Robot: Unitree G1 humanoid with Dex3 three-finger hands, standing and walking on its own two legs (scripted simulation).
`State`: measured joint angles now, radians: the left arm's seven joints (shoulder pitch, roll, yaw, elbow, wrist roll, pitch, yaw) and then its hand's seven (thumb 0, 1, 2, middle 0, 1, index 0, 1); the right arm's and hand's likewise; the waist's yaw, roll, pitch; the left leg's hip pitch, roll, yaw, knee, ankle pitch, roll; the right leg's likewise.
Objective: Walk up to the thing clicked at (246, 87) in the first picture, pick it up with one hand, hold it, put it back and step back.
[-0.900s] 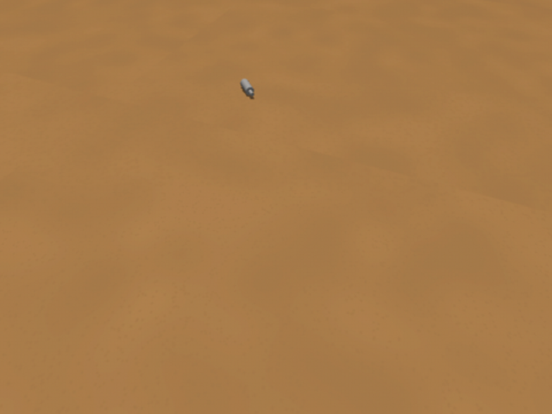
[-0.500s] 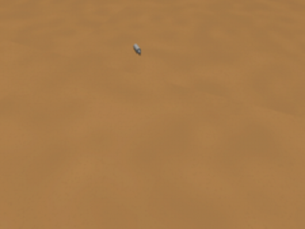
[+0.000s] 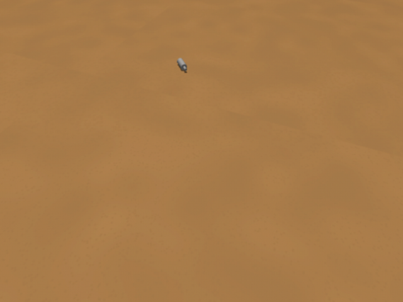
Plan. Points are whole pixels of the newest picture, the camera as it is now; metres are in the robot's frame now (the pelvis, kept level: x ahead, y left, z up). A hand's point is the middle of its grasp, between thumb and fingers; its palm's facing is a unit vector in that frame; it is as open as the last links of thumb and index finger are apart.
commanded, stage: stand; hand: left
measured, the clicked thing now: (182, 65) +2.19 +0.13 -0.75
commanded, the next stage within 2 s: walk up in 0.22 s
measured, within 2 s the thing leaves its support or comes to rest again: neither
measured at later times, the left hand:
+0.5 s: hand (75, 293) +0.17 +0.27 -0.12, palm faces -0.19 -0.84 -0.51, open 7.4 cm
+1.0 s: hand (114, 174) +0.51 +0.27 -0.17, palm faces -0.43 -0.73 -0.54, open 7.4 cm
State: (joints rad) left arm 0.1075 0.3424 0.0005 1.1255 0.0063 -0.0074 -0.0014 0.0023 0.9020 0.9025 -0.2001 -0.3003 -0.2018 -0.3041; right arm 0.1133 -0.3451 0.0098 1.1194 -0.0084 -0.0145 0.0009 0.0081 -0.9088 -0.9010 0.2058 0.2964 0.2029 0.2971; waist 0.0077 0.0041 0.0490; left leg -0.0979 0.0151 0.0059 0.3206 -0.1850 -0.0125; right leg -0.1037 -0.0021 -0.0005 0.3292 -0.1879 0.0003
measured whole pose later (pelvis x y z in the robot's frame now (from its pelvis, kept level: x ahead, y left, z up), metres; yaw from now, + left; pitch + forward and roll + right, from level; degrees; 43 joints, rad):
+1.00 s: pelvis +0.32 +0.00 -0.04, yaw -27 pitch +0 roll +0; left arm 0.31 0.51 0.04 0.94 0.00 -0.07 0.05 0.01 0.90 0.90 -0.21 -0.30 -0.21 -0.30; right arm 0.09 -0.47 -0.11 0.76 -0.03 -0.02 0.14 0.01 -0.91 -0.90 0.20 0.30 0.20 0.30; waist -0.01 0.02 0.06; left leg -0.51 0.07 0.03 0.75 -0.24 -0.02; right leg -0.31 -0.11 0.12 1.13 -0.49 -0.04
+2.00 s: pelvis +0.86 -0.01 -0.03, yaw -49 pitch +0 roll +1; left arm 0.29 0.46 0.03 0.97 -0.02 -0.08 0.08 0.00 0.90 0.90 -0.20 -0.30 -0.20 -0.30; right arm 0.18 -0.41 -0.09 0.75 -0.06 0.03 0.09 0.01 -0.91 -0.90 0.21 0.30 0.20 0.30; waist -0.06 0.02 0.10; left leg -0.31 0.02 0.15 0.65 -0.33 0.05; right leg -0.56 -0.06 -0.09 0.98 -0.39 -0.03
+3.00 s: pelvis +1.27 +0.11 -0.05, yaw -58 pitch -2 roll -1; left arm 0.30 0.43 0.05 0.84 0.04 -0.08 0.09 0.00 0.89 0.90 -0.21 -0.30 -0.21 -0.31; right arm 0.23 -0.47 -0.11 0.74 -0.07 0.11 0.11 0.01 -0.91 -0.90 0.21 0.30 0.20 0.30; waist -0.01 0.13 0.09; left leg -0.56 0.11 -0.09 1.11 -0.44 0.00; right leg -0.45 -0.11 -0.04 0.77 -0.30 -0.01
